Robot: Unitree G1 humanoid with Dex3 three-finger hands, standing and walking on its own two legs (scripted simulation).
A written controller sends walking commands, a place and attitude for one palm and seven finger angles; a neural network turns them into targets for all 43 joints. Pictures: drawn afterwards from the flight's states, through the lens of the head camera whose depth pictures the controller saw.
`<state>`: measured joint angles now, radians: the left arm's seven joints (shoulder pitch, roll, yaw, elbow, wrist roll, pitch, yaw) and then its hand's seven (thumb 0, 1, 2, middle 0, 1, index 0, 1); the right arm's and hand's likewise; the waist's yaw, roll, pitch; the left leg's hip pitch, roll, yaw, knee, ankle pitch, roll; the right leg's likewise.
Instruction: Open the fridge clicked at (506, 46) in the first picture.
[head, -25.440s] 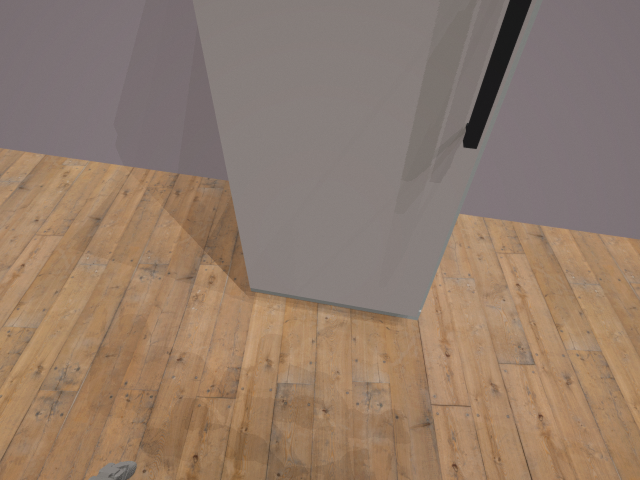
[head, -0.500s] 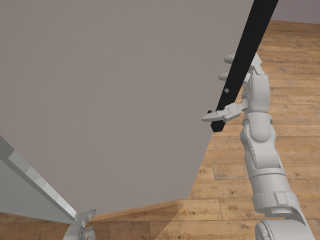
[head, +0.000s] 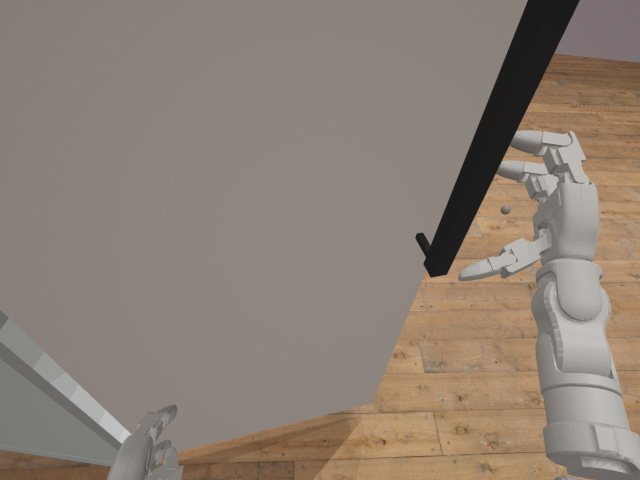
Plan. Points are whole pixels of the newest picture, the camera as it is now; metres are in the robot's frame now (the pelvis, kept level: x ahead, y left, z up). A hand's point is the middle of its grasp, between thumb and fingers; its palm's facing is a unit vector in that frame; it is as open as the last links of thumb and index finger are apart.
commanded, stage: slip the hand off the handle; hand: right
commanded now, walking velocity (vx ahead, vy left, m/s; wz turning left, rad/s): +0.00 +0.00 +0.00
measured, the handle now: (473, 143) +0.42 -0.13 +0.24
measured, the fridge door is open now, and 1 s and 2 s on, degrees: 69 69 69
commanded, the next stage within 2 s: draw the hand back to the body in 0.98 s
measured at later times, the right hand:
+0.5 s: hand (545, 233) +0.35 -0.22 +0.18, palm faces +0.07 +0.99 -0.13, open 14.7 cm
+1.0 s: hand (580, 306) +0.26 -0.22 +0.17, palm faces +0.11 +0.98 -0.14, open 14.7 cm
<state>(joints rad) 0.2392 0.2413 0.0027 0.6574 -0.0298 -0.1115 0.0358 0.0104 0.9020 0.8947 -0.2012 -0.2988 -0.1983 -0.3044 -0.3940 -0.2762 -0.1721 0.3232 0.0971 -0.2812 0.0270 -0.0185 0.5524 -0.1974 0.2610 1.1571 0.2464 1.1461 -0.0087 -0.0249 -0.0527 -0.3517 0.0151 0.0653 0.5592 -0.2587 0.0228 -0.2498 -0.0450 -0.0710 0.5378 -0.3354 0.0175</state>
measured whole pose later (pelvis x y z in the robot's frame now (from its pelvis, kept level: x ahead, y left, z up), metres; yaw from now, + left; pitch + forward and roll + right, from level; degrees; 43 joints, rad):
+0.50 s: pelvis -0.01 -0.02 +0.00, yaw +1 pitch +3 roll +0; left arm 0.30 0.25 -0.01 0.65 -0.05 -0.08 0.05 0.01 0.90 0.89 -0.20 -0.30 -0.20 -0.30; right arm -0.37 -0.33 -0.24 0.39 0.17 -0.29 0.17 -0.02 0.55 -0.20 0.26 1.15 0.25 1.15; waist 0.00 -0.02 -0.06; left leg -0.37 0.03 0.04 0.57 -0.24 -0.01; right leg -0.28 -0.02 -0.09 0.58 -0.35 -0.01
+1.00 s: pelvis -0.01 -0.02 +0.00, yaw -1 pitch +0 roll +0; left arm 0.20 0.21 -0.06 0.59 -0.03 -0.17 0.06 0.01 0.90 0.89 -0.20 -0.30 -0.20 -0.30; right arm 0.00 -0.28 -0.19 -0.08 0.18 -0.17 0.15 -0.02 0.55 -0.20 0.26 1.15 0.25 1.15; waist -0.06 -0.02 -0.05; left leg -0.31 0.04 0.06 0.58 -0.26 -0.01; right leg -0.23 -0.02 -0.07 0.59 -0.36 -0.01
